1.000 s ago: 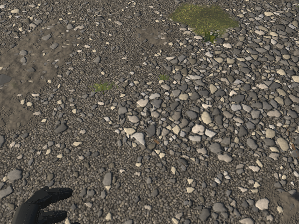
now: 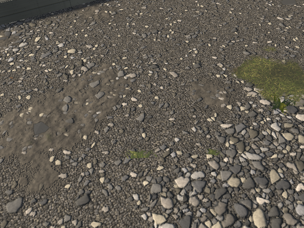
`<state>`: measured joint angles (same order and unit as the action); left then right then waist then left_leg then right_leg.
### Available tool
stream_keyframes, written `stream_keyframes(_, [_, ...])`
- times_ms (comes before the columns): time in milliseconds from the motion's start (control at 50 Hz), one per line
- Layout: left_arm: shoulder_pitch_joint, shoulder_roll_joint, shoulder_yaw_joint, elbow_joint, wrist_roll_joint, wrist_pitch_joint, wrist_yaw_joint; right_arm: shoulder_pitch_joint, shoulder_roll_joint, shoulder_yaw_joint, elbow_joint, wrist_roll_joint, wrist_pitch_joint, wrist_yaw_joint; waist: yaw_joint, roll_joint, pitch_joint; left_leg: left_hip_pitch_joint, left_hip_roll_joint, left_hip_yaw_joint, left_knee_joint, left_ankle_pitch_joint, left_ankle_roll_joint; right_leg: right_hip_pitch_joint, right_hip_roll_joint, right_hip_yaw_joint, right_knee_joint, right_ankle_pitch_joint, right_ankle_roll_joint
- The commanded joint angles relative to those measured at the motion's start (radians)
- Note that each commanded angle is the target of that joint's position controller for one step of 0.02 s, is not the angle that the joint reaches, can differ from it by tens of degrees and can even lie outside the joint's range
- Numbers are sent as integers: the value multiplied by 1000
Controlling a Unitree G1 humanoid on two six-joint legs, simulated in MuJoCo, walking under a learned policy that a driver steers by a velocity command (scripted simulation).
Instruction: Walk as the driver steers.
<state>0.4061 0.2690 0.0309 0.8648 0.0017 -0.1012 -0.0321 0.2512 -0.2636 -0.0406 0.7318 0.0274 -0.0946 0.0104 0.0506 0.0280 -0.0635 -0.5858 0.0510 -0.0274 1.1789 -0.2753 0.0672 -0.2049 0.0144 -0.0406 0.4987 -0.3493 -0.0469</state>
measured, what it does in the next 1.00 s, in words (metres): walks ahead, turning right: left foot, then right foot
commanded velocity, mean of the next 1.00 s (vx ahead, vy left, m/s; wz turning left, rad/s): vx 0.27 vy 0.00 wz -0.68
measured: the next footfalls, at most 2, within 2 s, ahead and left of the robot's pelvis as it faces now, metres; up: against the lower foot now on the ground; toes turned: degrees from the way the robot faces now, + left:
left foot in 0.28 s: +0.43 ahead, +0.14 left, +0.00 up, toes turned -8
right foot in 0.68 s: +0.36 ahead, -0.12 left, +0.00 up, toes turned -32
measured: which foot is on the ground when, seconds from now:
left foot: up 0.00-0.26, down 0.28-0.68, up 0.70-1.00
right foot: down 0.00-0.30, up 0.32-0.66, down 0.68-1.00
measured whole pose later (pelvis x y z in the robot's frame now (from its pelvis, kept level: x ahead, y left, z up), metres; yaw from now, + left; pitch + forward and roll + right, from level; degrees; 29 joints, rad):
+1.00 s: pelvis +0.33 -0.01 +0.01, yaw -43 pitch +3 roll +3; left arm 0.21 0.32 0.08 0.54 -0.01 0.05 0.05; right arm -0.01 -0.31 -0.09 0.77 0.00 -0.01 -0.01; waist 0.01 0.00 0.06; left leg -0.53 -0.05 -0.14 0.84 -0.30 -0.06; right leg -0.37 0.09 0.18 0.49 -0.16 -0.06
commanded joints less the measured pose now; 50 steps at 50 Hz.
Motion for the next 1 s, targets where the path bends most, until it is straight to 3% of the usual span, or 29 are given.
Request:
stream_keyframes(20, [23,87,2,-46,8,-3,2,-135,-53,-8,-126,-8,-21,16,-7,-115,145,-431,90,-45,-15,127,-15,183,-270,422,-351,-170,-162])
stream_keyframes(80, [39,97,0,-33,-2,-3,24,-210,-38,1,-160,-11,-11,19,-3,-93,182,-367,71,4,-173,278,-55,102,-225,259,-413,66,-154])
stream_keyframes(140, [110,95,-3,-1,-12,11,48,-366,16,23,-217,-18,-40,46,36,-73,223,-86,-15,71,-489,436,-69,-23,-160,148,-421,380,-123])
stream_keyframes(160, [133,113,3,8,-15,16,53,-389,12,21,-226,-16,-49,56,40,-88,215,-13,-42,69,-560,466,-76,-8,-161,146,-407,430,-118])
stream_keyframes(200, [147,147,18,16,-24,28,59,-388,-35,1,-232,-14,-51,61,19,-127,181,64,-76,37,-658,462,-76,99,-185,176,-331,548,-96])
stream_keyframes(240, [119,183,39,5,-27,44,62,-288,-105,-28,-213,-16,-44,42,-52,-188,103,188,-104,16,-691,386,-50,188,-193,203,-173,801,-46])
stream_keyframes(260, [81,193,46,-13,-24,53,61,-150,-138,-44,-177,-22,-39,27,-131,-206,18,352,-104,16,-704,409,-28,171,-164,192,-18,883,-5])
stream_keyframes(280, [36,170,45,-51,-13,55,60,25,-180,-58,-141,-37,-31,8,-217,-191,-102,625,6,-47,-663,563,8,19,-115,191,220,734,41])
stream_keyframes(300, [106,11,12,-102,31,52,56,132,-261,-65,-120,-72,-14,-11,-164,113,-316,996,306,-266,-488,1054,72,-270,22,134,608,-54,88])
stream_keyframes(320, [298,-18,-11,-100,-14,47,50,106,-239,-49,-156,-84,-8,7,-100,371,-608,1142,500,-621,-611,950,240,-397,67,234,926,-392,103])
stream_keyframes(340, [226,92,24,-101,-36,60,52,21,-171,-43,-186,-68,12,2,-112,247,-543,1007,415,-523,-693,723,212,-436,-13,220,978,-299,107])
stream_keyframes(360, [112,120,38,-134,-43,76,58,-34,-109,-28,-172,-44,25,-7,-103,181,-361,860,366,-364,-713,630,179,-511,-51,144,953,-214,111])
stream_keyframes(380, [65,121,47,-135,-35,96,67,-83,-75,-20,-146,-33,34,-17,-74,99,-218,679,311,-249,-748,620,163,-503,-88,112,916,-163,126])
stream_keyframes(420, [91,75,51,-146,-39,143,72,-186,-75,-26,-124,-59,35,-20,6,132,-90,365,281,-113,-856,468,153,-352,-136,98,857,-137,139])
stream_keyframes(440, [85,51,50,-158,-40,158,75,-237,-77,-30,-121,-64,30,-18,25,134,-42,266,278,-55,-905,403,154,-312,-139,78,806,-130,140])
stream_keyframes(480, [26,53,54,-196,-24,171,77,-285,-108,-43,-104,-61,20,-22,35,125,-5,203,292,15,-946,364,163,-284,-162,70,674,-62,129])
stream_keyframes(540, [-22,81,63,-212,-14,174,50,-330,-147,-58,-93,-39,21,-30,39,81,-35,207,289,112,-938,317,143,-165,-166,53,460,152,84])
stream_keyframes(620, [-114,134,85,-258,-19,196,19,-311,-184,-75,-62,-11,51,-23,19,60,-13,302,324,158,-883,197,100,-127,-136,-7,318,129,36])
stream_keyframes(660, [-118,147,100,-265,-12,196,19,-300,-178,-77,-42,5,73,-21,29,17,2,320,298,197,-774,90,41,-69,-92,-47,189,137,-6])
stream_keyframes(680, [-80,178,117,-252,1,192,28,-258,-143,-72,-20,8,86,-17,31,-66,23,292,241,233,-626,-9,-10,-19,-73,-7,101,179,-44])
stream_keyframes(700, [-56,301,148,-267,-1,181,48,-188,-114,-66,-11,-20,104,-12,5,-378,98,118,100,320,-289,-283,-105,23,-238,296,-96,539,-136])
stream_keyframes(720, [-96,366,142,-315,22,144,46,-243,-103,-60,-76,-53,106,-25,-38,-446,69,-133,-55,122,-26,-429,-148,66,-340,661,-174,423,-303])
stream_keyframes(740, [-85,337,139,-319,27,112,30,-300,-142,-68,-82,-46,101,-33,12,-293,9,-181,-59,-5,65,-371,-120,82,-350,652,-228,281,-311])
stream_keyframes(760, [-106,316,132,-320,17,92,29,-314,-146,-71,-84,-27,93,-38,-7,-225,14,-192,-47,-47,46,-266,-87,87,-317,600,-230,218,-259])
stream_keyframes(780, [-155,281,123,-330,-4,92,37,-294,-152,-76,-62,-32,88,-45,-36,-149,1,-184,-24,-71,8,-177,-74,92,-281,545,-205,180,-201])
stream_keyframes(800, [-204,254,113,-346,-15,102,50,-288,-163,-81,-55,-42,83,-49,-54,-146,-11,-154,-19,-82,-39,-121,-75,69,-259,503,-186,200,-171])
stream_keyframes(860, [-220,223,100,-383,-4,119,79,-277,-130,-75,-34,-35,73,-33,-62,-127,-84,-56,-68,-80,-119,-29,-99,68,-192,437,-144,356,-148])
stream_keyframes(920, [-197,235,107,-393,-14,128,88,-292,-102,-62,-30,-26,74,-27,-48,-119,-83,-37,-104,-99,-275,-20,-129,90,-169,472,-130,346,-157])
stream_keyframes(1000, [-220,224,105,-414,-6,141,83,-261,-118,-61,-8,-20,76,-17,-38,-170,-74,48,-107,-103,-394,-13,-141,45,-158,510,-115,272,-153])
Velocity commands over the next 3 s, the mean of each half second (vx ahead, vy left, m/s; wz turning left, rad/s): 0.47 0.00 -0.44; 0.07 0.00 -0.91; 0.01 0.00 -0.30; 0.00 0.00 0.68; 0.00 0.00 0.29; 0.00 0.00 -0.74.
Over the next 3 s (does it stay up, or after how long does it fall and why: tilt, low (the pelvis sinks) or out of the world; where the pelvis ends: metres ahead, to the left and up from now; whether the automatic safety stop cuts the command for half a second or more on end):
stays up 0.47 0.01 0.01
